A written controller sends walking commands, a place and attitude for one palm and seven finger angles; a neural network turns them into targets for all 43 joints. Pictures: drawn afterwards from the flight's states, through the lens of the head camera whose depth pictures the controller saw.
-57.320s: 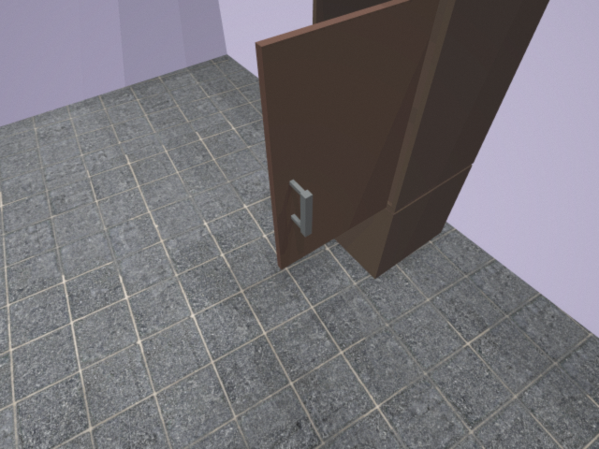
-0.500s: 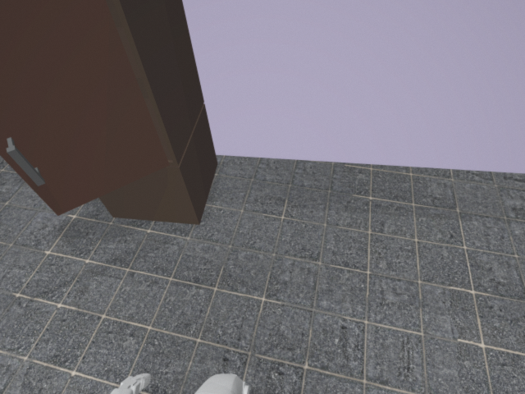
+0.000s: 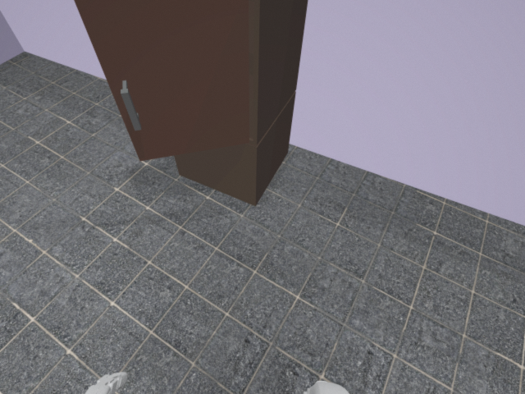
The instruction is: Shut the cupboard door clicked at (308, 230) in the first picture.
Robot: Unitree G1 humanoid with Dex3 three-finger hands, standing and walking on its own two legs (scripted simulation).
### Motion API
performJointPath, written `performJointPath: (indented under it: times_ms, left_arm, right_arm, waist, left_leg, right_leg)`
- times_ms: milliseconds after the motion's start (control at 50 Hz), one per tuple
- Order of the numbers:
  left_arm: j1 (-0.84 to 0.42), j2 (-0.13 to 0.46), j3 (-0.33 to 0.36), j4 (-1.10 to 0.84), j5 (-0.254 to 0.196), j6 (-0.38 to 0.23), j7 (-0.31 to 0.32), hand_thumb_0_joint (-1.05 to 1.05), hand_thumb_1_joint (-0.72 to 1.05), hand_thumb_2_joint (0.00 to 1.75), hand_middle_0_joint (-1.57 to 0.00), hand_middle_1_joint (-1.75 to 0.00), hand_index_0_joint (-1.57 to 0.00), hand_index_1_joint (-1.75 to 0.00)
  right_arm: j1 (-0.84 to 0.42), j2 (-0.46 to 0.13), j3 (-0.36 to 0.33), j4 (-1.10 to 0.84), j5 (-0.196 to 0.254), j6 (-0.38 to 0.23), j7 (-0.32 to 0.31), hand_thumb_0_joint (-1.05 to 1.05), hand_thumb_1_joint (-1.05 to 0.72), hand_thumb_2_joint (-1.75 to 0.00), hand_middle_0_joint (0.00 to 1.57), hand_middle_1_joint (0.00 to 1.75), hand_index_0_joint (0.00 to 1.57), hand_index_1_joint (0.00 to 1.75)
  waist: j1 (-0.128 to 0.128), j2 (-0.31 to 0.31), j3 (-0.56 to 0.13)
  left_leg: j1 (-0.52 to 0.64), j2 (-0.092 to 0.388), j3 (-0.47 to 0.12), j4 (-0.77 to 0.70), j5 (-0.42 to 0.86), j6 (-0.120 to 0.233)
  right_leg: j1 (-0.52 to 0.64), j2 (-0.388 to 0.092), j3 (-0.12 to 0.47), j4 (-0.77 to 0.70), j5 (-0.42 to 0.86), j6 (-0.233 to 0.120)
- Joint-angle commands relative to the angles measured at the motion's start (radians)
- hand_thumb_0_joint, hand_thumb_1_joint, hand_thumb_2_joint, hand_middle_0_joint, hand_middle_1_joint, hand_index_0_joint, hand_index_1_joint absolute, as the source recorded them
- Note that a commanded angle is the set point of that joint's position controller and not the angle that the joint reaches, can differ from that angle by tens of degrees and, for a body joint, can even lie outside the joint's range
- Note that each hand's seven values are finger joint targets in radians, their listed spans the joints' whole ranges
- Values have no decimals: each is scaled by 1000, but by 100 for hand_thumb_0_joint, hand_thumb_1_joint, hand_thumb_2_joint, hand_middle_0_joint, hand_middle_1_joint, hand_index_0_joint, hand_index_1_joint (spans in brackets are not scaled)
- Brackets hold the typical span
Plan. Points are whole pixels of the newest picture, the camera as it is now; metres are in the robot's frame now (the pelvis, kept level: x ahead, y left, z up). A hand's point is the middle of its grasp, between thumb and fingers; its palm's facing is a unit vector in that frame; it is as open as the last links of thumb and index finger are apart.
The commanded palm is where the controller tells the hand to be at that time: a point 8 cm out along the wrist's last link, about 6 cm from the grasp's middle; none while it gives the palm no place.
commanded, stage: turn to face it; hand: left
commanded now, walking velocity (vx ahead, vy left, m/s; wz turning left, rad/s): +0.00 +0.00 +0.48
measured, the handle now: (131, 106) +0.81 +0.40 -0.10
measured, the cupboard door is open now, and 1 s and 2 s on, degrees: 41 41 41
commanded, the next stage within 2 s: take the last steps up to it in 0.36 s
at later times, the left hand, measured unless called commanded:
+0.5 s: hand out of the picture -0.04 +0.17 -0.17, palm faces +0.30 -0.93 -0.22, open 7.3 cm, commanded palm none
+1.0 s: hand out of the picture +0.03 +0.16 -0.16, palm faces +0.36 -0.91 -0.20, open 7.3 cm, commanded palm none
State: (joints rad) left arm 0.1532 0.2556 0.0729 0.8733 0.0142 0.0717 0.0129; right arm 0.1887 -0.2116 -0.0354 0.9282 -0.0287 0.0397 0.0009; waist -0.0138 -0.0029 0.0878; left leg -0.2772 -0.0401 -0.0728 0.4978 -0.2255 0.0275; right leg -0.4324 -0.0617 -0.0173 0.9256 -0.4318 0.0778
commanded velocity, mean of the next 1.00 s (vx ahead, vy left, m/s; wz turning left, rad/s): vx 0.17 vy -0.01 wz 0.17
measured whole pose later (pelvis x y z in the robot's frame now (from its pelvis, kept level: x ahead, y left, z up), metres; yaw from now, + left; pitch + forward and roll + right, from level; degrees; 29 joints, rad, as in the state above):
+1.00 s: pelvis +0.06 -0.01 +0.00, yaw +18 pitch -2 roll +0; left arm 0.31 0.14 0.04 1.01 0.03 -0.03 0.00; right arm 0.32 -0.20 -0.06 1.11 -0.03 0.02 0.00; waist 0.00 0.04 0.02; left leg -0.38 0.02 0.01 1.02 -0.40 0.03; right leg -0.20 -0.02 -0.12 0.52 -0.29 -0.04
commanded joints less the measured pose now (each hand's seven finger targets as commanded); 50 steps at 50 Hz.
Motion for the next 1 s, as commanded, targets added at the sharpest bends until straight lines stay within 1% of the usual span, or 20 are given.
performJointPath:
  times_ms: [0, 60, 80, 100, 120, 220, 360, 420, 460, 500, 520, 560, 640, 740, 820, 840, 860, 880, 900, 980]
  left_arm:
    - [15, 60, 7, -83, -6, -34, 7, 0, 90, 90, -20, -30, -20, -30]
    - [114, 81, 14, -59, -6, -50, 14, 0, 90, 90, -20, -30, -20, -30]
    - [153, 133, 25, -54, 3, -63, 21, 0, 90, 90, -20, -30, -20, -30]
    - [155, 202, 36, -56, 18, -72, 25, 0, 90, 90, -20, -30, -20, -30]
    - [132, 186, 27, -63, 12, -75, 25, 0, 90, 90, -20, -30, -20, -30]
    - [37, 95, 8, -80, 8, -84, 21, 0, 90, 90, -20, -30, -20, -30]
    - [187, 134, 30, -2, 22, -82, 21, 0, 90, 90, -20, -30, -20, -30]
    - [185, 144, 34, 22, 18, -76, 21, 0, 90, 90, -20, -30, -20, -30]
    - [164, 108, 24, 32, 3, -70, 17, 0, 90, 90, -20, -30, -20, -30]
    - [154, 14, -6, -7, 1, -60, 7, 0, 90, 90, -20, -30, -20, -30]
    - [75, 29, -8, -18, 10, -49, 8, 0, 90, 90, -20, -30, -20, -30]
    - [31, 44, -6, -6, 16, -52, -11, 0, 90, 90, -20, -30, -20, -30]
    - [97, 11, -16, 50, 13, -67, -32, 0, 90, 90, -20, -30, -20, -30]
    - [88, -13, -18, 54, 14, -68, -39, 0, 90, 90, -20, -30, -20, -30]
    - [218, -2, -4, 110, 18, -78, -38, 0, 90, 90, -20, -30, -20, -30]
    - [290, 31, 7, 131, 21, -89, -32, 0, 90, 90, -20, -30, -20, -30]
    - [365, 109, 22, 148, 28, -100, -22, 0, 90, 90, -20, -30, -20, -30]
    - [397, 141, 26, 147, 17, -101, -13, 0, 90, 90, -20, -30, -20, -30]
    - [350, 119, 19, 144, 10, -109, -7, 0, 90, 90, -20, -30, -20, -30]
    - [227, -1, -8, 123, 10, -130, 3, 0, 90, 90, -20, -30, -20, -30]
  right_arm:
    - [4, -214, -68, -70, -2, -12, -13, 0, -90, -90, 20, 30, 20, 30]
    - [-37, -195, -69, -82, 10, -9, -9, 0, -90, -90, 20, 30, 20, 30]
    - [-30, -150, -68, -90, 19, -10, -4, 0, -90, -90, 20, 30, 20, 30]
    - [-32, -96, -60, -113, 23, -14, 1, 0, -90, -90, 20, 30, 20, 30]
    - [-28, -139, -70, -104, 9, -5, 1, 0, -90, -90, 20, 30, 20, 30]
    - [-3, -109, -61, -53, 9, 12, 18, 0, -90, -90, 20, 30, 20, 30]
    - [-103, -63, -32, -63, 19, -7, 10, 0, -90, -90, 20, 30, 20, 30]
    - [-53, -64, -24, -42, 23, -18, 2, 0, -90, -90, 20, 30, 20, 30]
    - [17, -93, -26, -8, 19, -34, 2, 0, -90, -90, 20, 30, 20, 30]
    - [103, -237, -50, 7, -1, -39, -5, 0, -90, -90, 20, 30, 20, 30]
    - [127, -234, -51, 23, -7, -38, -16, 0, -90, -90, 20, 30, 20, 30]
    - [105, -191, -37, 23, -5, -45, -28, 0, -90, -90, 20, 30, 20, 30]
    - [80, -145, -21, 33, 1, -69, -33, 0, -90, -90, 20, 30, 20, 30]
    - [88, -143, -36, 60, -1, -67, -27, 0, -90, -90, 20, 30, 20, 30]
    - [63, -127, -36, 74, 5, -62, -22, 0, -90, -90, 20, 30, 20, 30]
    - [64, -96, -33, 73, 9, -64, -21, 0, -90, -90, 20, 30, 20, 30]
    - [66, -36, -20, 52, 19, -69, -14, 0, -90, -90, 20, 30, 20, 30]
    - [21, -47, -23, 13, 12, -69, -8, 0, -90, -90, 20, 30, 20, 30]
    - [2, -73, -35, 19, 5, -65, -5, 0, -90, -90, 20, 30, 20, 30]
    - [71, -22, -34, 72, -4, -64, 11, 0, -90, -90, 20, 30, 20, 30]
  waist:
    - [-3, 155, -131]
    - [51, 130, -155]
    - [68, -11, -175]
    - [67, -266, -139]
    - [45, -201, -110]
    - [-12, -184, -60]
    - [67, -199, -98]
    - [45, -218, -129]
    - [7, -123, -144]
    - [-33, 257, -156]
    - [-67, 234, -112]
    - [-47, 216, -17]
    - [-1, 149, -35]
    - [8, 139, 18]
    - [74, 70, 18]
    - [106, -34, 6]
    - [135, -246, -5]
    - [144, -278, 6]
    - [111, -251, 51]
    - [22, -91, 31]
  left_leg:
    - [72, 235, -296, -124, 332, 140]
    - [-53, 174, -279, -26, 303, 88]
    - [-181, 93, -214, 107, 133, 30]
    - [-308, -68, -14, 336, -290, -54]
    - [-287, -24, -40, 542, -355, -52]
    - [-277, 33, 16, 733, -166, -78]
    - [-179, 32, 111, 331, -272, -77]
    - [-54, 22, 136, 108, -164, -64]
    - [177, 56, 102, -115, 78, -40]
    - [301, 393, -265, -184, 228, 138]
    - [230, 403, -312, -243, 4, 189]
    - [174, 370, -317, -279, -164, 195]
    - [178, 287, -166, -281, -54, 158]
    - [47, 269, -142, -310, -229, 149]
    - [-113, 204, -84, -181, -345, 99]
    - [-209, 136, -35, -28, -351, 67]
    - [-354, 9, 94, 248, -344, 18]
    - [-398, 18, 98, 474, -380, 12]
    - [-412, 61, 47, 594, -285, 13]
    - [-343, 130, 67, 603, -58, -17]
  right_leg:
    - [86, 37, 0, -170, 10, -18]
    - [327, 43, 4, -460, 186, -32]
    - [463, -90, 139, -609, 191, -68]
    - [456, -343, 381, -670, 292, -184]
    - [313, -406, 381, -674, 340, -254]
    - [261, -226, 72, -597, 533, -211]
    - [406, -267, 51, -517, 758, -239]
    - [396, -254, 26, -446, 779, -205]
    - [241, -194, -28, -362, 526, -118]
    - [-38, -20, -123, -94, -187, -41]
    - [-80, -14, -66, 26, -215, -52]
    - [-170, -36, -8, 132, -108, -66]
    - [-105, -30, -27, 39, 14, -59]
    - [46, -4, -70, -178, 54, -60]
    - [326, 40, -92, -382, 145, -64]
    - [443, -14, 2, -494, 39, -80]
    - [527, -214, 303, -666, -173, -159]
    - [445, -360, 532, -835, -355, -251]
    - [340, -355, 577, -877, -409, -269]
    - [265, -238, 200, -801, 23, -234]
